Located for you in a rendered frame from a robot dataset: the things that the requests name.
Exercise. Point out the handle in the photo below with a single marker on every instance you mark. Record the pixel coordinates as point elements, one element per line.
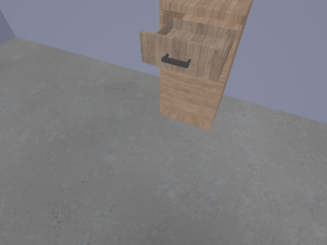
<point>176,62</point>

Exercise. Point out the drawer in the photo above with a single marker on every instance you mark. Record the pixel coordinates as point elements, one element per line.
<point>206,45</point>

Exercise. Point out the cabinet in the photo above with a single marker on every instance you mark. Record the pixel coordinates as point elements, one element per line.
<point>190,99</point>

